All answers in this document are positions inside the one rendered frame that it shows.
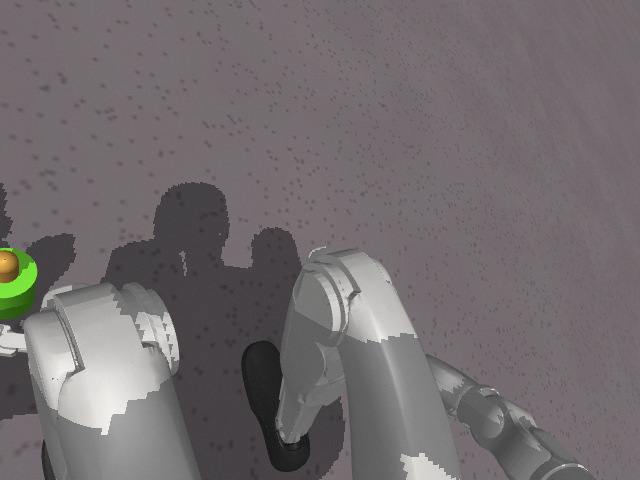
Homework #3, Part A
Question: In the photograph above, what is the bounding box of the right robot hand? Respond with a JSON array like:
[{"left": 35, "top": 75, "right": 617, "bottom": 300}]
[{"left": 426, "top": 354, "right": 480, "bottom": 422}]

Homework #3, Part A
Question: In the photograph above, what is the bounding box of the left robot hand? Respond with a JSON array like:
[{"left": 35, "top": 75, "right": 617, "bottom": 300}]
[{"left": 0, "top": 324, "right": 27, "bottom": 357}]

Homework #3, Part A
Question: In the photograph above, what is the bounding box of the right robot foot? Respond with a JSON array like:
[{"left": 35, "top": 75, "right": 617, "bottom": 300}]
[{"left": 241, "top": 341, "right": 310, "bottom": 472}]

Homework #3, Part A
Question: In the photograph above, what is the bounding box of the right robot arm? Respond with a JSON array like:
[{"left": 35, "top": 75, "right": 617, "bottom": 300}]
[{"left": 457, "top": 384, "right": 597, "bottom": 480}]

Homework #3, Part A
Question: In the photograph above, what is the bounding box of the bottle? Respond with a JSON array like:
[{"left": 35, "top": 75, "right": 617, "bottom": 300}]
[{"left": 0, "top": 248, "right": 37, "bottom": 320}]

